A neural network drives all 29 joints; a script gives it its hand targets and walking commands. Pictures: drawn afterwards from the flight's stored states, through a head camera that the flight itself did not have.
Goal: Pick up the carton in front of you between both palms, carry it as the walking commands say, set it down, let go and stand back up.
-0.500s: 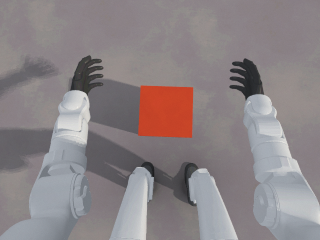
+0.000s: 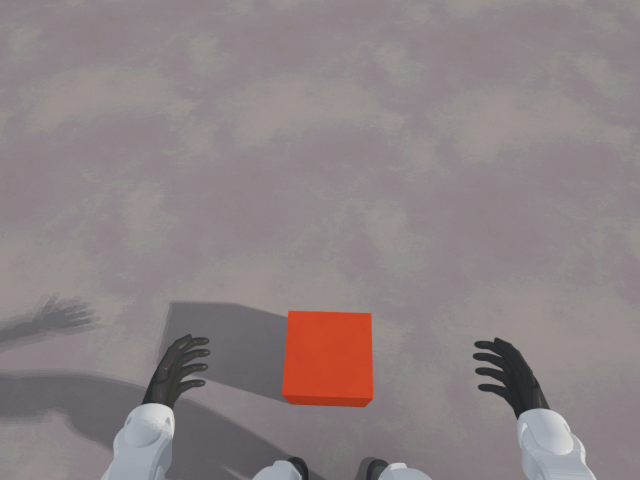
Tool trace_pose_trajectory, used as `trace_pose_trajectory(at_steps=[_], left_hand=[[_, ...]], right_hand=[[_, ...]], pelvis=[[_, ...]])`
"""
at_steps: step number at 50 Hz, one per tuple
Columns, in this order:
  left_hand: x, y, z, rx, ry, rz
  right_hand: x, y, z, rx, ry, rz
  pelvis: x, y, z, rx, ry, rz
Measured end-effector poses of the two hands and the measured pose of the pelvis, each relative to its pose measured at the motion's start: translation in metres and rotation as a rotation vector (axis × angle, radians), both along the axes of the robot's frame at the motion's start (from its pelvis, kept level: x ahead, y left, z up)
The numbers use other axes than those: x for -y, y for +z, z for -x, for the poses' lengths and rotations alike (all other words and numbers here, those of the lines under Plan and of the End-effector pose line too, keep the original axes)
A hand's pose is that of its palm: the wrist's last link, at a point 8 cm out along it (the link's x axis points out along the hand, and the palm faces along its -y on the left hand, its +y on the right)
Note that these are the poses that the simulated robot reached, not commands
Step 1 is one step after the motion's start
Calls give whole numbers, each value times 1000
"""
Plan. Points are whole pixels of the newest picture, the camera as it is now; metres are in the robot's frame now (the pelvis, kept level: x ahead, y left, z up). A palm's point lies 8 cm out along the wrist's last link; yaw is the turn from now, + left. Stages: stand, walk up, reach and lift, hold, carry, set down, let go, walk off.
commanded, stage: let go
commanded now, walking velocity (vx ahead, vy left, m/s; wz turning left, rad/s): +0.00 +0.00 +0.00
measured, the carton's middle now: (328, 361) +0.36 +0.02 -0.64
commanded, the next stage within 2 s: stand in 0.56 s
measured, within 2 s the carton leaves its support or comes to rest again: neither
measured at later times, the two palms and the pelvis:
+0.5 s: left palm (147, 444) +0.16 +0.23 -0.05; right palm (556, 445) +0.16 -0.23 -0.05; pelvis +0.00 +0.00 +0.01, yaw +0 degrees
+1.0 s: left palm (98, 470) +0.13 +0.29 -0.08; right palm (595, 467) +0.14 -0.28 -0.07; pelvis +0.01 +0.00 +0.01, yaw +0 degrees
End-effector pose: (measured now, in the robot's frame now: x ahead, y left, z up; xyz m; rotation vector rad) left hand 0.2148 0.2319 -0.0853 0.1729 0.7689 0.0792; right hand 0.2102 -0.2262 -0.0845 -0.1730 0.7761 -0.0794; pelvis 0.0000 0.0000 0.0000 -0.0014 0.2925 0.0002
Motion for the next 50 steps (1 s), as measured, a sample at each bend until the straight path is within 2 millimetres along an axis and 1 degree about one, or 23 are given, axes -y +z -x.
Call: trace_pose_trajectory(at_steps=[3, 6, 11, 14, 19, 28, 30, 33, 36, 39, 43, 50], left_hand=[[0, 13, 19, -1, 0, -1], [1, 23, 35, -5, 1, 0], [2, 31, 50, -15, -4, 4], [3, 33, 53, -19, -7, 7], [5, 34, 52, -23, -12, 8], [4, 33, 54, -30, -9, 5], [-2, 27, 56, -38, 0, -33], [-20, 20, 63, -67, 20, -97], [-37, 16, 69, -95, 39, -138], [-48, 13, 74, -119, 49, -165], [-56, 10, 78, -148, 53, -184], [-58, 6, 80, -178, 48, -187]], right_hand=[[5, 13, 19, 0, -1, 1], [9, 23, 33, 0, 0, 2], [12, 31, 45, -6, 8, -1], [12, 32, 47, -10, 15, -4], [9, 33, 45, -15, 21, -5], [8, 33, 48, -33, 13, 5], [14, 30, 48, -36, -1, 43], [30, 23, 53, -60, -20, 109], [44, 19, 59, -90, -31, 153], [53, 17, 64, -116, -39, 181], [58, 14, 66, -139, -44, 200], [58, 10, 69, -165, -47, 201]], pelvis=[[1, 8, -4, 79, 0, -2], [3, 12, -7, 154, 0, -2], [4, 15, -6, 257, 0, -3], [5, 15, -4, 305, 1, -3], [5, 14, -1, 360, 2, -4], [4, 13, 0, 396, 0, -3], [3, 11, -1, 369, 2, 0], [3, 10, -2, 335, 0, 2], [2, 9, -4, 315, 0, 3], [1, 9, -6, 304, -1, 3], [-1, 9, -10, 300, -1, 3], [-3, 11, -13, 303, -1, 2]])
